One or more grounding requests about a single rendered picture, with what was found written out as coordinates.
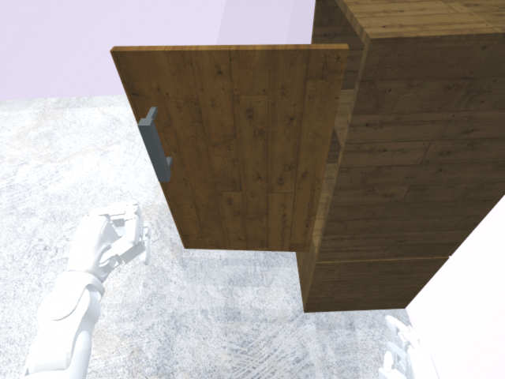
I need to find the cupboard door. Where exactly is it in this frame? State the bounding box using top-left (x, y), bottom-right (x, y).
top-left (110, 43), bottom-right (349, 253)

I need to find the robot left hand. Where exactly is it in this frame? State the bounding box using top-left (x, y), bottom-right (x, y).
top-left (67, 200), bottom-right (151, 283)

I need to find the robot left forearm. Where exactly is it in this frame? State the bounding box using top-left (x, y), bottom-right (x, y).
top-left (21, 271), bottom-right (105, 379)

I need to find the handle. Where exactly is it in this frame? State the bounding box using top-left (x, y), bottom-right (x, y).
top-left (137, 107), bottom-right (173, 182)

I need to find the robot right hand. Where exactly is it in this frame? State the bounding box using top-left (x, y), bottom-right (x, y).
top-left (379, 315), bottom-right (440, 379)

